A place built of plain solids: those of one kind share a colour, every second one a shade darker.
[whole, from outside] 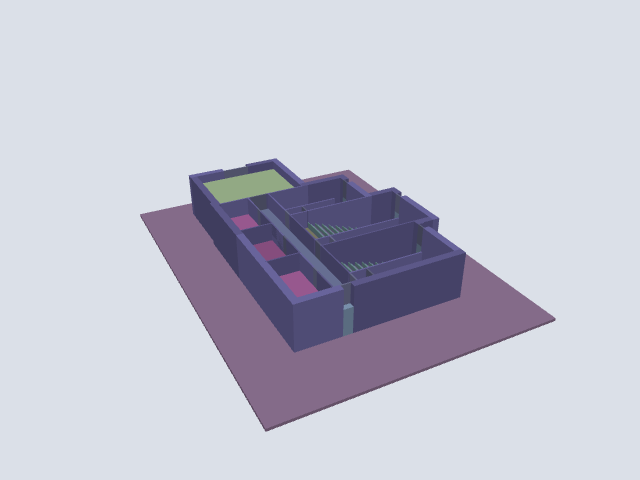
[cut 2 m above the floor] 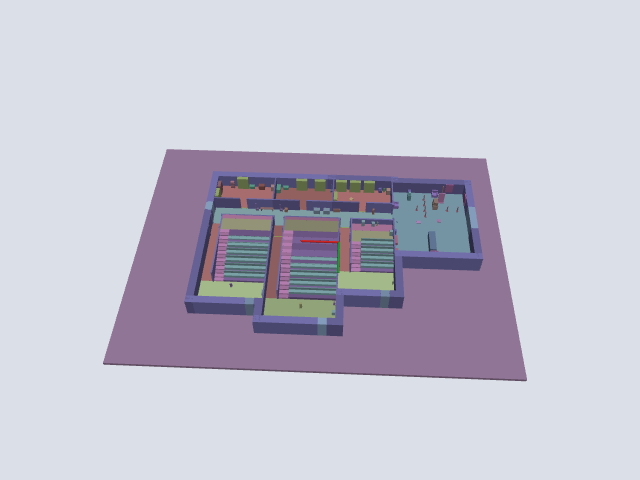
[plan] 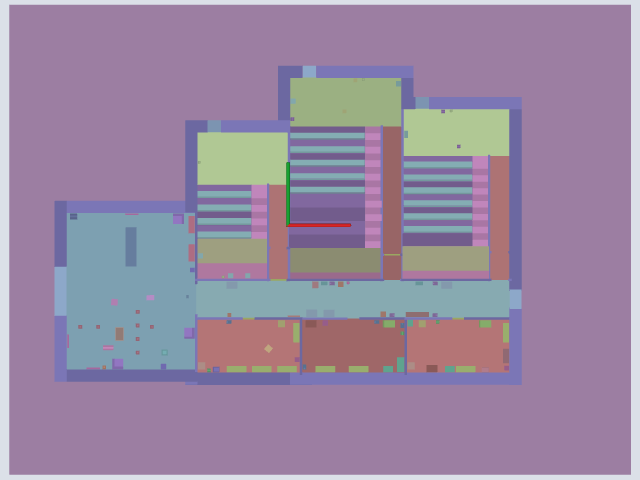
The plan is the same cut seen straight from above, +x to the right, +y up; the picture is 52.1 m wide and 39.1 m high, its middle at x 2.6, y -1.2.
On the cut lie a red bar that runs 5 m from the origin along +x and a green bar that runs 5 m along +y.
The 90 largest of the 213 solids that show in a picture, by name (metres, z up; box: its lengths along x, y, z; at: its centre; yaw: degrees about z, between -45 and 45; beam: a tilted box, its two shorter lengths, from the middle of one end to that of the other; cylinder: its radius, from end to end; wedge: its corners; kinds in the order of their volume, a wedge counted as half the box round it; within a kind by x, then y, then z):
{
 "wall_1": {"box": [1.0, 5.38, 6.71], "at": [-18.53, -10.07, 2.75]},
 "wall_2": {"box": [1.0, 5.38, 6.71], "at": [-18.53, -0.69, 2.75]},
 "wall_3": {"box": [11.65, 1.0, 6.71], "at": [-13.2, -12.25, 2.75]},
 "wall_4": {"box": [11.65, 1.0, 6.71], "at": [-13.2, 1.5, 2.75]},
 "wall_5": {"box": [1.0, 7.51, 6.71], "at": [-7.88, 4.8, 2.75]},
 "wall_6": {"box": [0.2, 4.7, 6.71], "at": [-7.47, -9.6, 2.75]},
 "wall_7": {"box": [0.2, 6.0, 6.71], "at": [-7.47, -1.8, 2.75]},
 "wall_8": {"box": [0.2, 5.61, 6.71], "at": [-7.47, -1.75, 2.75]},
 "wall_9": {"box": [1.81, 1.0, 6.71], "at": [-7.47, 8.05, 2.75]},
 "wall_10": {"box": [3.89, 0.2, 6.71], "at": [-5.63, -7.6, 2.75]},
 "wall_11": {"box": [6.15, 0.2, 6.71], "at": [-4.5, -4.45, 2.75]},
 "wall_12": {"box": [6.15, 0.2, 6.71], "at": [-4.5, -4.45, 2.75]},
 "wall_13": {"box": [10.34, 1.0, 6.71], "at": [-3.21, -12.5, 2.75]},
 "wall_14": {"box": [5.65, 1.0, 6.71], "at": [-2.65, 8.05, 2.75]},
 "wall_15": {"box": [0.2, 7.95, 6.71], "at": [-1.62, -0.58, 2.75]},
 "wall_16": {"box": [3.89, 0.2, 6.71], "at": [-0.79, -7.6, 2.75]},
 "wall_17": {"box": [1.0, 5.39, 6.71], "at": [-0.33, 10.31, 2.75]},
 "wall_18": {"box": [0.2, 12.17, 6.71], "at": [0.07, 1.53, 2.75]},
 "wall_19": {"box": [2.01, 1.0, 6.71], "at": [0.18, 12.5, 2.75]},
 "wall_20": {"box": [0.2, 4.7, 6.71], "at": [1.06, -9.85, 2.75]},
 "wall_21": {"box": [7.58, 0.2, 6.71], "at": [1.06, -7.6, 2.75]},
 "wall_22": {"box": [3.89, 0.2, 6.71], "at": [2.9, -7.6, 2.75]},
 "wall_23": {"box": [7.95, 0.2, 6.71], "at": [3.85, -4.45, 2.75]},
 "wall_24": {"box": [7.85, 0.2, 6.71], "at": [3.9, -4.45, 2.75]},
 "wall_25": {"box": [10.34, 1.0, 6.71], "at": [5.33, -12.5, 2.75]},
 "wall_26": {"box": [7.94, 1.0, 6.71], "at": [6.26, 12.5, 2.75]},
 "wall_27": {"box": [0.2, 12.7, 6.71], "at": [7.62, 1.8, 2.75]},
 "wall_28": {"box": [3.89, 0.2, 6.71], "at": [7.75, -7.6, 2.75]},
 "wall_29": {"box": [0.2, 14.06, 6.71], "at": [9.32, 2.48, 2.75]},
 "wall_30": {"box": [0.2, 14.2, 6.71], "at": [9.32, 2.55, 2.75]},
 "wall_31": {"box": [0.2, 4.7, 6.71], "at": [9.59, -9.85, 2.75]},
 "wall_32": {"box": [1.0, 3.5, 6.71], "at": [9.73, 11.25, 2.75]},
 "wall_33": {"box": [1.16, 1.0, 6.71], "at": [9.8, 9.95, 2.75]},
 "wall_34": {"box": [3.89, 0.2, 6.71], "at": [11.44, -7.6, 2.75]},
 "wall_35": {"box": [7.35, 0.2, 6.71], "at": [12.9, -4.45, 2.75]},
 "wall_36": {"box": [10.34, 1.0, 6.71], "at": [13.86, -12.5, 2.75]},
 "wall_37": {"box": [7.55, 1.0, 6.71], "at": [15.25, 9.95, 2.75]},
 "wall_38": {"box": [3.89, 0.2, 6.71], "at": [16.28, -7.6, 2.75]},
 "wall_39": {"box": [3.89, 0.2, 6.71], "at": [16.28, -7.6, 2.75]},
 "wall_40": {"box": [0.2, 10.3, 6.71], "at": [16.38, 0.6, 2.75]},
 "wall_41": {"box": [1.0, 6.3, 6.71], "at": [18.53, -9.85, 2.75]},
 "wall_42": {"box": [1.0, 1.68, 6.71], "at": [18.53, -7.66, 2.75]},
 "wall_43": {"box": [1.0, 15.8, 6.71], "at": [18.53, 2.55, 2.75]},
 "ground_under_all_1": {"box": [50.64, 38.3, 0.4], "at": [2.61, -1.18, -0.75]},
 "step_screen_tier_1": {"box": [4.5, 1.1, 1.64], "at": [-5.22, -0.55, 0.22]},
 "step_screen_tier_2": {"box": [4.5, 1.1, 1.38], "at": [-5.22, 0.55, 0.09]},
 "step_screen_tier_3": {"box": [4.5, 1.1, 1.12], "at": [-5.22, 1.65, -0.04]},
 "step_screen_tier_4": {"box": [4.5, 1.1, 0.86], "at": [-5.22, 2.75, -0.17]},
 "step_screen_tier_5": {"box": [6.2, 1.1, 4.11], "at": [3.17, -1.3, 1.46]},
 "step_screen_tier_6": {"box": [6.2, 1.1, 3.72], "at": [3.17, -0.2, 1.26]},
 "step_screen_tier_7": {"box": [6.2, 1.1, 3.33], "at": [3.17, 0.9, 1.06]},
 "step_screen_tier_8": {"box": [6.2, 1.1, 2.94], "at": [3.17, 2.0, 0.87]},
 "step_screen_tier_9": {"box": [6.2, 1.1, 2.55], "at": [3.17, 3.1, 0.68]},
 "step_screen_tier_10": {"box": [6.2, 1.1, 2.16], "at": [3.17, 4.2, 0.48]},
 "step_screen_tier_11": {"box": [6.2, 1.1, 1.77], "at": [3.17, 5.3, 0.28]},
 "step_screen_tier_12": {"box": [6.2, 1.1, 1.38], "at": [3.17, 6.4, 0.09]},
 "step_screen_tier_13": {"box": [6.2, 1.1, 0.99], "at": [3.17, 7.5, -0.1]},
 "step_screen_tier_14": {"box": [5.7, 1.05, 2.7], "at": [12.18, -1.18, 0.75]},
 "step_screen_tier_15": {"box": [5.7, 1.05, 2.4], "at": [12.18, -0.12, 0.6]},
 "step_screen_tier_16": {"box": [5.7, 1.05, 2.1], "at": [12.18, 0.93, 0.45]},
 "step_screen_tier_17": {"box": [5.7, 1.05, 1.8], "at": [12.18, 1.98, 0.3]},
 "step_screen_tier_18": {"box": [5.7, 1.05, 1.5], "at": [12.18, 3.02, 0.15]},
 "step_screen_tier_19": {"box": [5.7, 1.05, 1.2], "at": [12.18, 4.08, 0.0]},
 "step_screen_tier_20": {"box": [5.7, 1.05, 0.9], "at": [12.18, 5.12, -0.15]},
 "step_screen_head_1": {"box": [5.85, 2.0, 1.64], "at": [-4.55, -2.1, 0.22]},
 "step_screen_head_2": {"box": [7.55, 2.0, 4.11], "at": [3.85, -2.85, 1.46]},
 "step_screen_head_3": {"box": [7.05, 2.0, 2.7], "at": [12.85, -2.7, 0.75]},
 "floor_lobby_1": {"box": [10.65, 12.95, 0.6], "at": [-12.8, -5.38, -0.3]},
 "floor_service_1": {"box": [8.54, 4.5, 0.6], "at": [-3.21, -9.85, -0.3]},
 "floor_service_2": {"box": [8.54, 4.5, 0.6], "at": [5.33, -9.85, -0.3]},
 "floor_service_3": {"box": [8.54, 4.5, 0.6], "at": [13.86, -9.85, -0.3]},
 "floor_screen_front_1": {"box": [7.55, 4.35, 0.6], "at": [-3.7, 5.47, -0.3]},
 "floor_screen_front_2": {"box": [9.25, 4.05, 0.6], "at": [4.7, 10.07, -0.3]},
 "floor_screen_front_3": {"box": [8.8, 3.9, 0.6], "at": [13.72, 7.6, -0.3]},
 "floor_spine_1": {"box": [25.6, 3.15, 0.6], "at": [5.33, -6.03, -0.3]},
 "step_screen_back_1": {"box": [5.85, 1.35, 1.64], "at": [-4.55, -3.77, 0.22]},
 "step_screen_back_2": {"box": [7.55, 0.6, 4.11], "at": [3.85, -4.15, 1.46]},
 "step_screen_back_3": {"box": [7.05, 0.75, 2.7], "at": [12.85, -4.07, 0.75]},
 "ceil_lobby_1": {"box": [10.65, 12.95, 0.3], "at": [-12.8, -5.38, 4.65]},
 "ceil_service_1": {"box": [8.54, 4.5, 0.3], "at": [-3.21, -9.85, 3.4]},
 "ceil_service_2": {"box": [8.54, 4.5, 0.3], "at": [5.33, -9.85, 3.4]},
 "ceil_service_3": {"box": [8.54, 4.5, 0.3], "at": [13.86, -9.85, 3.4]},
 "floor_screen_passage_1": {"box": [1.7, 7.75, 0.6], "at": [-0.77, -0.57, -0.3]},
 "floor_screen_passage_2": {"box": [1.7, 12.5, 0.6], "at": [8.47, 1.8, -0.3]},
 "floor_screen_passage_3": {"box": [1.75, 10.1, 0.6], "at": [17.25, 0.6, -0.3]},
 "door_leaf_1": {"box": [0.97, 4.0, 3.87], "at": [-18.54, -5.38, 1.33]},
 "door_leaf_2": {"box": [1.1, 0.97, 3.87], "at": [-6.02, 8.06, 1.33]},
 "door_leaf_3": {"box": [1.1, 0.97, 3.87], "at": [1.74, 12.52, 1.33]},
 "door_leaf_4": {"box": [0.97, 1.6, 3.87], "at": [18.54, -6.03, 1.33]},
 "ceil_spine_1": {"box": [25.6, 3.15, 0.3], "at": [5.33, -6.03, 3.55]}
}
